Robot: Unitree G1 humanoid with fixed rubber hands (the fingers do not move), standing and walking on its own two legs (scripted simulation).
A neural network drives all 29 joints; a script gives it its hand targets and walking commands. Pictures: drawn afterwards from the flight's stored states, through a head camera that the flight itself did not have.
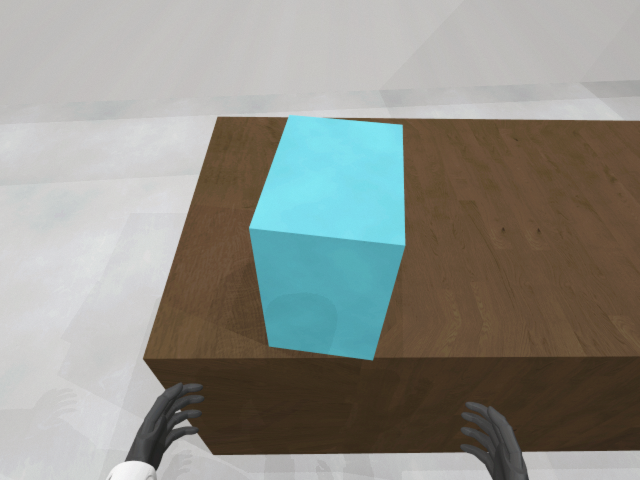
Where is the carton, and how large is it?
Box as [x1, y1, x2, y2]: [249, 115, 404, 359]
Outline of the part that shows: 289,115 249,227 269,346 372,359 404,248 402,125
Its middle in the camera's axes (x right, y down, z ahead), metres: +0.02 +0.00 +0.63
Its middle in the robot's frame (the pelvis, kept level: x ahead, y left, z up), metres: +0.46 +0.03 +0.00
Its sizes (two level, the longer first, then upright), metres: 0.253 0.179 0.294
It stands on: a pedestal, 0.64 m high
